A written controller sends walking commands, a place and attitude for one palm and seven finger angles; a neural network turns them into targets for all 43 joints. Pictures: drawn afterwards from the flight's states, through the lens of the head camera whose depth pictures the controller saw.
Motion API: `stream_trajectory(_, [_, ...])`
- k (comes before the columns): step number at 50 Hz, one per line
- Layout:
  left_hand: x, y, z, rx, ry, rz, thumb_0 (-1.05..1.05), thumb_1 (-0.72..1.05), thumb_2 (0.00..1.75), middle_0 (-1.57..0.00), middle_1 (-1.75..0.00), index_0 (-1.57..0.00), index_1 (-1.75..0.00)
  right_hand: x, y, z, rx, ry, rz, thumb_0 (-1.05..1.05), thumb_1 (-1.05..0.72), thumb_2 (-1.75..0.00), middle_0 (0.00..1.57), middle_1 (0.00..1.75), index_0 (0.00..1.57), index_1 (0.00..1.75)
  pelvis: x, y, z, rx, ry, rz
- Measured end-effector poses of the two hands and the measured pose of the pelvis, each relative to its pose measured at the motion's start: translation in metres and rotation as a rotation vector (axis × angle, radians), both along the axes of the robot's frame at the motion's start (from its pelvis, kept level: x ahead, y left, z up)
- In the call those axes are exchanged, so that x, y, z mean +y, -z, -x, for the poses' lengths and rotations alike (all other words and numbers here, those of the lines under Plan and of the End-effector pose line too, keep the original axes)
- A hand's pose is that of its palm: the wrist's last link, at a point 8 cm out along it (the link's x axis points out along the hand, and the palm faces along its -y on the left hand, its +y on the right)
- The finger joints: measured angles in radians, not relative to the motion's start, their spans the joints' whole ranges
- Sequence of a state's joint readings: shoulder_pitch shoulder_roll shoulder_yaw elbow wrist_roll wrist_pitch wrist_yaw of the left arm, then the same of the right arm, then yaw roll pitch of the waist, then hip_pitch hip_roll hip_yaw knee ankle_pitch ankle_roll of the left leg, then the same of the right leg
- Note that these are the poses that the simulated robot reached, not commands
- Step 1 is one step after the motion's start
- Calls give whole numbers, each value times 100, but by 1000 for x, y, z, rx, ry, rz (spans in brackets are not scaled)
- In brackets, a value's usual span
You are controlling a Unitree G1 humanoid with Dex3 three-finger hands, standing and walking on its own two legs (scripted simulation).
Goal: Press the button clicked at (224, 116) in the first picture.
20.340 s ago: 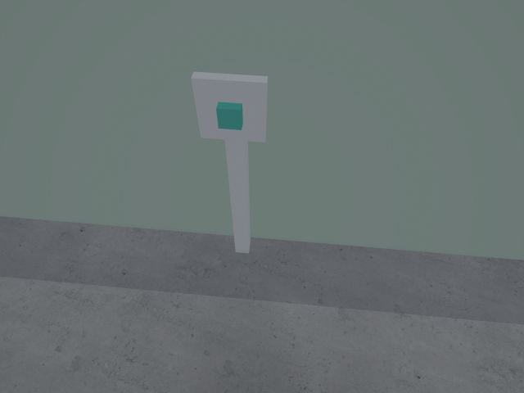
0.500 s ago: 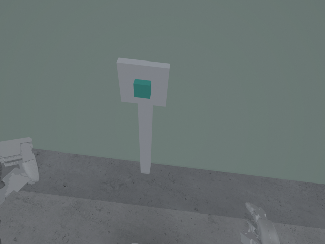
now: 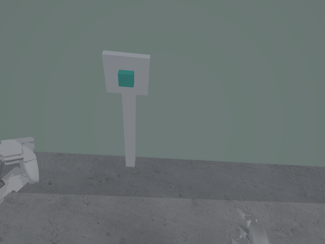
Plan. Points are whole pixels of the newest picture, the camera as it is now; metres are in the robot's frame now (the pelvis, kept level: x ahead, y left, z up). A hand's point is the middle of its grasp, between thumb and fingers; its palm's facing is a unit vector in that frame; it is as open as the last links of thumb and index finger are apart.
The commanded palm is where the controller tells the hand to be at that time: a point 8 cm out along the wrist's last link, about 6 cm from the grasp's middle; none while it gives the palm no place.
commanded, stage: stop stepping back and stand still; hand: left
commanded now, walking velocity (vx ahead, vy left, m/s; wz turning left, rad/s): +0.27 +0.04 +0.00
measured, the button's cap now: (126, 78) +0.71 +0.18 +0.01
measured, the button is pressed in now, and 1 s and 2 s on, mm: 0 0 0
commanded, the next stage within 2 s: let the arm hang, fingers relaxed in 0.84 s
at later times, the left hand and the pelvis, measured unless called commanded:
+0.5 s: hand out of the picture +0.13 +0.26 +0.18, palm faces +0.40 -0.81 -0.43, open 3.1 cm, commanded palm +0.07 +0.29 +0.19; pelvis -0.06 +0.01 +0.01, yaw +0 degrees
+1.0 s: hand (17, 218) +0.14 +0.26 +0.11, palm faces +0.25 -0.83 -0.49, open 3.0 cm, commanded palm none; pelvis -0.06 +0.01 +0.01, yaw +2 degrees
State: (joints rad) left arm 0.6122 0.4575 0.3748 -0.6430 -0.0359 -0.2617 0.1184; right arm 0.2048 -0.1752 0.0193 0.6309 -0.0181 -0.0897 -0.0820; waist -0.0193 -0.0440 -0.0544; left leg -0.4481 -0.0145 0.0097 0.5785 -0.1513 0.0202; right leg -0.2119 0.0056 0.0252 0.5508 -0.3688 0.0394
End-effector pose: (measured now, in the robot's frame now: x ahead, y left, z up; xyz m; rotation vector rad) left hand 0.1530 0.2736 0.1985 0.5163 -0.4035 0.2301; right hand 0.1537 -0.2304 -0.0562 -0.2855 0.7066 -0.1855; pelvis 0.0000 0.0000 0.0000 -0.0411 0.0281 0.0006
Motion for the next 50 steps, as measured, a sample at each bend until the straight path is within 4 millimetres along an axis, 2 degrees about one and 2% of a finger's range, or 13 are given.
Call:
stream_trajectory(4, [13, 6, 11, 57, -64, 4, 1, 89, 90, -131, -150, -131, -149, -12, -4, 32, 13, 37, 22, 1, -90, -90, 20, 30, 20, 30, 0, -6, 17, -9, -5, -14])
stream_trajectory(7, [12, 5, 28, 103, -90, -10, 1, 89, 90, -131, -150, -131, -149, -16, -6, 51, 14, 29, 16, 1, -90, -90, 20, 30, 20, 30, -3, -9, 29, -11, -17, -13])
stream_trajectory(11, [7, 4, 54, 112, -86, -13, 1, 89, 90, -131, -150, -131, -149, -21, -1, 68, 42, 17, 22, 1, -90, -90, 20, 30, 20, 30, -2, -8, 39, -26, 4, -14])
stream_trajectory(14, [14, 8, 63, 64, -121, 27, 1, 89, 90, -131, -150, -131, -149, -21, 4, 75, 55, 26, 39, 1, -90, -90, 20, 30, 20, 30, 3, -5, 39, -30, -1, -10])
stream_trajectory(17, [26, 16, 63, 26, -162, 74, 1, 89, 90, -131, -150, -131, -149, -15, 9, 75, 47, 27, 49, 1, -90, -90, 20, 30, 20, 30, 12, 0, 44, -43, -24, -9])
stream_trajectory(20, [32, 18, 60, 40, -181, 81, 1, 89, 90, -131, -150, -131, -149, 1, 6, 72, 7, 17, 16, 1, -90, -90, 20, 30, 20, 30, 14, -3, 50, -52, -9, -32])
stream_trajectory(24, [23, 8, 61, 44, -148, 29, 1, 89, 90, -131, -150, -131, -150, 23, 2, 65, -51, -30, -55, 1, -90, -90, 20, 30, 20, 30, 10, -5, 57, -50, -5, -44])
stream_trajectory(28, [14, 1, 67, 61, -109, 8, 1, 89, 90, -131, -150, -131, -149, 35, 3, 59, -54, -69, -93, 1, -90, -90, 20, 30, 20, 30, 10, -7, 59, -40, -9, -20])
stream_trajectory(32, [21, 5, 72, 66, -121, 27, 1, 89, 90, -131, -150, -131, -149, 33, 9, 57, -22, -60, -74, 1, -90, -90, 20, 30, 20, 31, 16, -4, 56, -42, -11, -5])
stream_trajectory(37, [35, 14, 67, 106, -176, 55, 1, 89, 90, -131, -150, -131, -149, 31, 5, 55, -18, -41, -49, 1, -90, -90, 20, 30, 20, 30, 20, -8, 54, -48, -4, -39])
stream_trajectory(47, [15, 7, 63, 128, -130, 29, 1, 89, 90, -131, -150, -131, -149, 18, -3, 45, -39, -52, -54, 1, -90, -90, 20, 30, 20, 30, 11, -13, 52, -28, -12, -25])
stream_trajectory(48, [16, 15, 60, 157, -116, 19, 1, 89, 90, -131, -150, -131, -149, 15, 0, 43, -38, -65, -61, 1, -90, -90, 20, 30, 20, 30, 11, -12, 53, -22, -18, -22])
stream_trajectory(50, [23, 60, 47, 343, -120, 48, 0, 89, 90, -130, -150, -130, -149, 6, 15, 42, 10, -87, -71, 1, -90, -90, 20, 30, 20, 30, 13, -8, 55, -20, -30, -18])
